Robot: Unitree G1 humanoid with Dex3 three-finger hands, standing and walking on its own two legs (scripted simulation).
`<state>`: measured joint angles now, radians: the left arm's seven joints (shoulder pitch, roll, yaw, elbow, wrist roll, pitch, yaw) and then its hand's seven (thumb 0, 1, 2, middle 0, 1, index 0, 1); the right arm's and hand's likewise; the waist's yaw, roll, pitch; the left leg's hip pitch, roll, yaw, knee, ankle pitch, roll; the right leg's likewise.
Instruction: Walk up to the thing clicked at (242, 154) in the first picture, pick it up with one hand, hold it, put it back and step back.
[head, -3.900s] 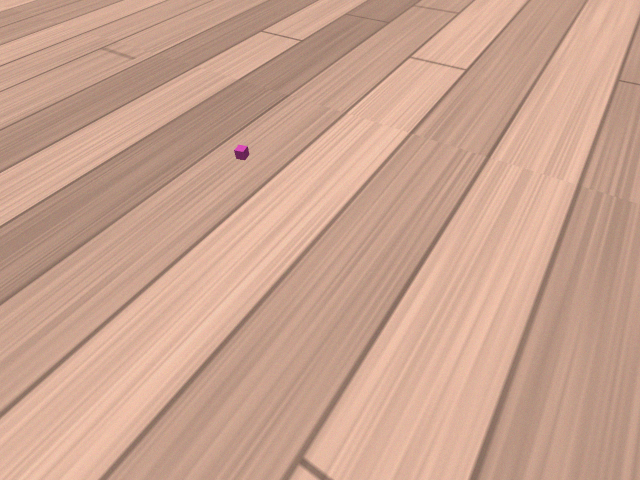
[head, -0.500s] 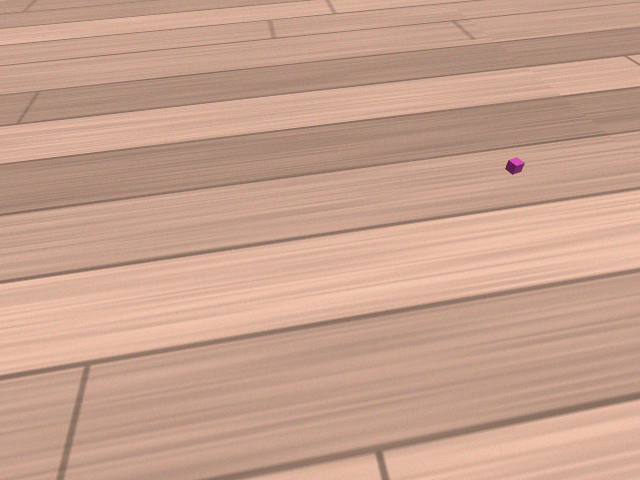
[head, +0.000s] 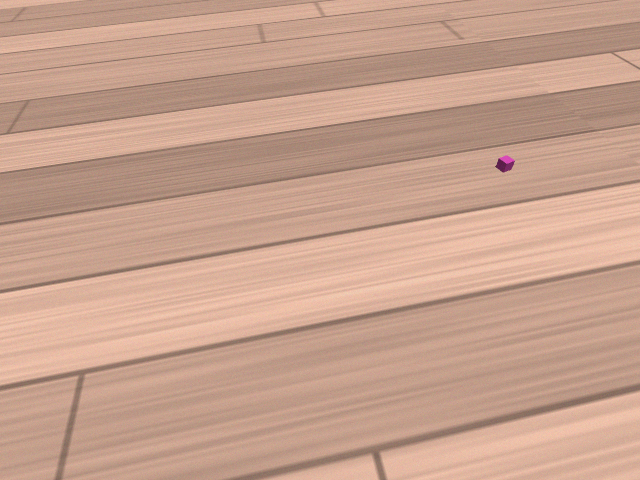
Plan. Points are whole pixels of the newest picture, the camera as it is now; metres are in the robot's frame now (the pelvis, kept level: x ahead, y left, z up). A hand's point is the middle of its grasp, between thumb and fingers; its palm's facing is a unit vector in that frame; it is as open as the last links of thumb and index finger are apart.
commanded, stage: stand
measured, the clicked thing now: (505, 163) +1.68 -0.87 -0.75
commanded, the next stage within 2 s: walk up in 1.86 s
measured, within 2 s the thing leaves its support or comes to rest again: neither
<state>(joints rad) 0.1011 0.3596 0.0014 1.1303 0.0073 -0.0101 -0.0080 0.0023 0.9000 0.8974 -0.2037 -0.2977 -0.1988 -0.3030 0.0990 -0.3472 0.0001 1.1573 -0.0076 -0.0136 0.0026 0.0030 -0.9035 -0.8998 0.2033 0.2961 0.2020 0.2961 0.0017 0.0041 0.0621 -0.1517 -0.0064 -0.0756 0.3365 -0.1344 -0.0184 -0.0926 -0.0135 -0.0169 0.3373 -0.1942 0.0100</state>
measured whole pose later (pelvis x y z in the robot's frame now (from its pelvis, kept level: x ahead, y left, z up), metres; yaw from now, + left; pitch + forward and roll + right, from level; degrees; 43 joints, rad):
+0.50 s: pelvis +0.01 +0.00 +0.00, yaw +0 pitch -2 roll +0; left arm 0.11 0.36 0.00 1.12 0.01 -0.01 -0.01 0.00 0.90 0.90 -0.20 -0.30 -0.20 -0.30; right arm 0.10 -0.35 0.01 1.15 -0.01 -0.01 0.00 0.00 -0.90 -0.90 0.20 0.30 0.20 0.30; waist 0.00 0.00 0.06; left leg -0.15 0.00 -0.07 0.33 -0.15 -0.02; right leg -0.09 -0.01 -0.02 0.33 -0.20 0.01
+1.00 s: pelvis +0.02 +0.00 +0.00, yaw +0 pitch -2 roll +0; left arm 0.11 0.36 0.00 1.11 0.01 -0.01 -0.01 0.00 0.90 0.90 -0.20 -0.30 -0.20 -0.30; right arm 0.10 -0.35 0.01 1.13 -0.01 -0.01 0.00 0.00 -0.90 -0.90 0.20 0.30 0.20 0.30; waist 0.01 0.00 0.06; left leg -0.14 0.00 -0.07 0.33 -0.16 -0.02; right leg -0.08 -0.01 -0.01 0.32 -0.21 0.00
